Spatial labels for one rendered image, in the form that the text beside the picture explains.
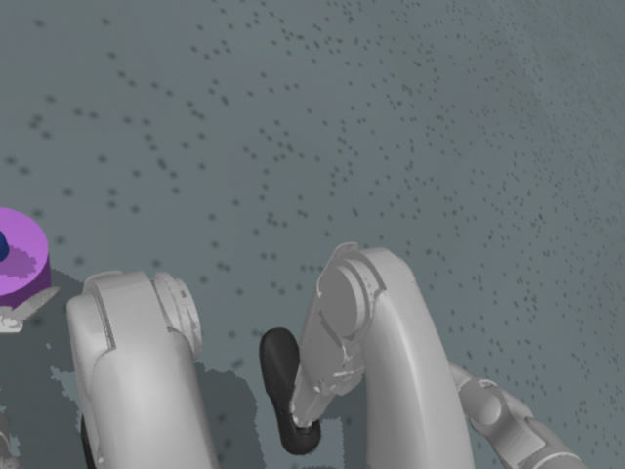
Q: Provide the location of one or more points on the left robot hand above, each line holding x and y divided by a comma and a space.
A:
12, 320

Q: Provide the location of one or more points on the bottle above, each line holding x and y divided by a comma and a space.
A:
24, 258

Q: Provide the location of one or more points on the left robot arm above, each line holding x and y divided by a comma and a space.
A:
7, 461

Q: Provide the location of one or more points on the right robot arm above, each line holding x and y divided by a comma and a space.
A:
519, 440

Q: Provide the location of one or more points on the right robot foot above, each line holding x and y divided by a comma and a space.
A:
279, 359

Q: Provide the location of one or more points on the right robot hand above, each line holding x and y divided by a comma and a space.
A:
461, 375

